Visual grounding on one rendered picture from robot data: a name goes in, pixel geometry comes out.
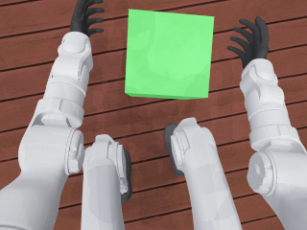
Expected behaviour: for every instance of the robot right forearm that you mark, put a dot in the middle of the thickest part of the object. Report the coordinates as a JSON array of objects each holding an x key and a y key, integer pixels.
[{"x": 270, "y": 126}]

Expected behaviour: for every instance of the robot right shin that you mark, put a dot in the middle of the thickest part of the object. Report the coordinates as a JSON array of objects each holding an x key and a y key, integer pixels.
[{"x": 192, "y": 121}]

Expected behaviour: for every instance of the left robot hand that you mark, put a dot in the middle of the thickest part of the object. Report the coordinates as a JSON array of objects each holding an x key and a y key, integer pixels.
[{"x": 80, "y": 21}]

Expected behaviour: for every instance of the right robot hand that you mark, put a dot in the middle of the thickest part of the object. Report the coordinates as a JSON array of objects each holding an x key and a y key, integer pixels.
[{"x": 257, "y": 45}]

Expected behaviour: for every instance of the left robot upper arm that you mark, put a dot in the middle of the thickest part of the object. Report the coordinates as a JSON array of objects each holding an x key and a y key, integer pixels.
[{"x": 49, "y": 154}]

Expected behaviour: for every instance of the carton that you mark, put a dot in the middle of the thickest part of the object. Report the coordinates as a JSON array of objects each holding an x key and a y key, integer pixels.
[{"x": 168, "y": 55}]

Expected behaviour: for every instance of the robot shin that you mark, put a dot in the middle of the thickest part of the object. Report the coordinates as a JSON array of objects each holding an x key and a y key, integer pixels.
[
  {"x": 192, "y": 121},
  {"x": 87, "y": 153}
]

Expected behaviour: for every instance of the robot left forearm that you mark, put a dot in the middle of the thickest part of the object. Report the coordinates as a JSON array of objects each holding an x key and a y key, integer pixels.
[{"x": 62, "y": 103}]

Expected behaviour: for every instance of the robot left shin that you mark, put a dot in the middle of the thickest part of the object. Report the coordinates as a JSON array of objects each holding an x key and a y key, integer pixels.
[{"x": 87, "y": 153}]

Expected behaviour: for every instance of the right robot upper arm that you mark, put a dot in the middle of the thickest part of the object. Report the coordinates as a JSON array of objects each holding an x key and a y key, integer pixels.
[{"x": 281, "y": 178}]

